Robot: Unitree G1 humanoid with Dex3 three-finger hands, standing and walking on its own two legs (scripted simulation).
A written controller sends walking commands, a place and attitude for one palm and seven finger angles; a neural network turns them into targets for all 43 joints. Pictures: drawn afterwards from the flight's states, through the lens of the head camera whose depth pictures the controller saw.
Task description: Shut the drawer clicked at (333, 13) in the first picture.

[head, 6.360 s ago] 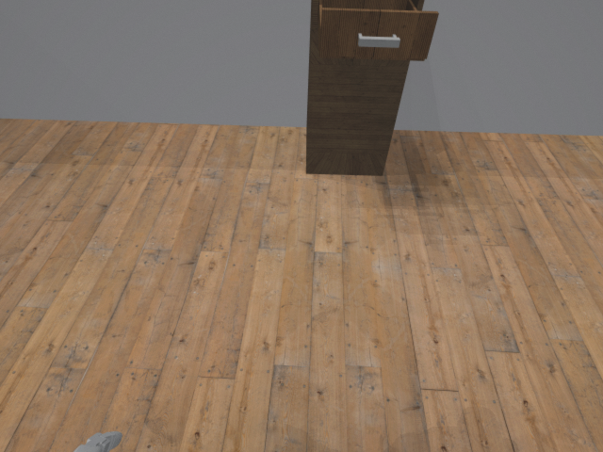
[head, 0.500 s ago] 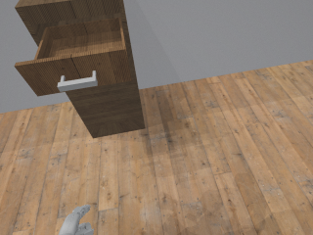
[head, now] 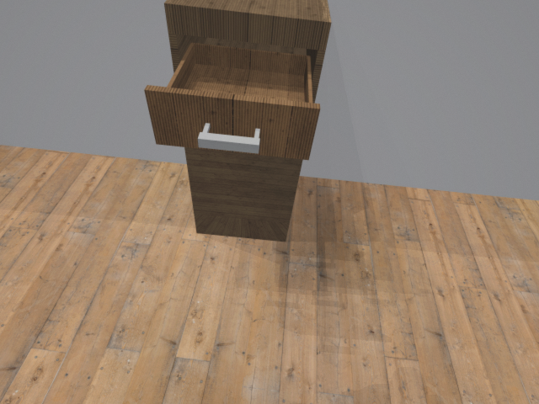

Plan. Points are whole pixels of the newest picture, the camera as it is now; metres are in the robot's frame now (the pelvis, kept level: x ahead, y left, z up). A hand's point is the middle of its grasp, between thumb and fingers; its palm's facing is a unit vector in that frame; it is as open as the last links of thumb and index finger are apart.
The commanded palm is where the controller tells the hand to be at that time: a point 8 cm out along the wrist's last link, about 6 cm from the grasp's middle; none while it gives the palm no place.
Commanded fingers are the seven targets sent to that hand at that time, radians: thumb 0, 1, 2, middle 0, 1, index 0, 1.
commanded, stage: take the last steps up to it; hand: left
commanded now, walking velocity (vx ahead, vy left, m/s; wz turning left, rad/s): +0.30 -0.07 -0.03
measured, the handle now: (230, 136) +0.61 +0.16 +0.04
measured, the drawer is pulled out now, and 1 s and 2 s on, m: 0.28 0.28 0.28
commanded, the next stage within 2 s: come to a stop and stand still in 0.80 s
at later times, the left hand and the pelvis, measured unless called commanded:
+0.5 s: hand (209, 334) +0.27 +0.14 -0.17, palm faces -0.06 -0.98 -0.19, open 7.4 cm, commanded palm none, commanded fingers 0.00 0.90 0.90 -0.20 -0.30 -0.20 -0.30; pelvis +0.15 -0.04 -0.01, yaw +0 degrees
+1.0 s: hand (229, 363) +0.22 +0.09 -0.17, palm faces +0.14 -0.98 -0.14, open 7.3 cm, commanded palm none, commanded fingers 0.00 0.90 0.90 -0.20 -0.30 -0.20 -0.30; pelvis +0.28 -0.06 +0.01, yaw +2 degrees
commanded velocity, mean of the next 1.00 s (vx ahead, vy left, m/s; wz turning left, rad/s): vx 0.18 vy -0.04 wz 0.01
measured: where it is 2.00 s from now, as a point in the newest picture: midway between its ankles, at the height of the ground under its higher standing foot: outside the picture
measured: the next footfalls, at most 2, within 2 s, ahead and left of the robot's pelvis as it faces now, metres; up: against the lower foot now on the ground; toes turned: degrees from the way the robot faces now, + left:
right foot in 0.50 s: +0.29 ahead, -0.14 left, +0.00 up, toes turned -8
left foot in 1.00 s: +0.37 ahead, +0.07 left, +0.00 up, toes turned +7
